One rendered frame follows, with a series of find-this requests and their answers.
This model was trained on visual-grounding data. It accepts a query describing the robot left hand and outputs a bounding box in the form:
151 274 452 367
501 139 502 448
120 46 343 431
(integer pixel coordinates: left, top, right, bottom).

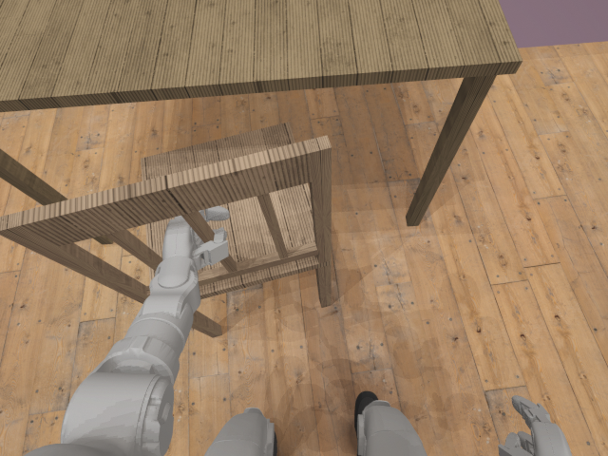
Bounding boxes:
162 206 230 270

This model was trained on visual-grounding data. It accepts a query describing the robot right hand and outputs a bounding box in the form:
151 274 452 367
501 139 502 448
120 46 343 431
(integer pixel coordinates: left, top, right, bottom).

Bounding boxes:
498 395 572 456

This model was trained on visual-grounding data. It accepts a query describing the robot left upper arm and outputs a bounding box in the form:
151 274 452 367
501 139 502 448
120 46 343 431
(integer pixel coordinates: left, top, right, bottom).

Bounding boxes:
24 372 174 456

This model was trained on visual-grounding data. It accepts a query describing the chair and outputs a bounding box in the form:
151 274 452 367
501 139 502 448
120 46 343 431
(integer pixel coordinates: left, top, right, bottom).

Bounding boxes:
0 122 332 338

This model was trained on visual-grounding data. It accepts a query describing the robot left shin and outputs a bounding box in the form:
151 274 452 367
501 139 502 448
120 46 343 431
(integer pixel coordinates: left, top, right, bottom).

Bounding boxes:
243 408 264 416

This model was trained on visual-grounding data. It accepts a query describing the robot left forearm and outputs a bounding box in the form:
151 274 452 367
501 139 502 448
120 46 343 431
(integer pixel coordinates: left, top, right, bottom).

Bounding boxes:
61 256 201 444

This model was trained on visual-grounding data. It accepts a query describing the robot right shin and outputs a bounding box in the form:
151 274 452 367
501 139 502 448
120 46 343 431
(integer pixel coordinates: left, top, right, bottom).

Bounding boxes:
364 400 390 411

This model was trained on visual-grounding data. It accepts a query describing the robot shin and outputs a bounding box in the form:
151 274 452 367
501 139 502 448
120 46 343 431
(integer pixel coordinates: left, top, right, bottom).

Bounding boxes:
243 408 264 416
364 400 390 411

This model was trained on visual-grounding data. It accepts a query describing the table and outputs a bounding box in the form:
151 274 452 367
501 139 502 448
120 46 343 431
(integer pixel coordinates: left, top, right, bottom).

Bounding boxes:
0 0 523 244

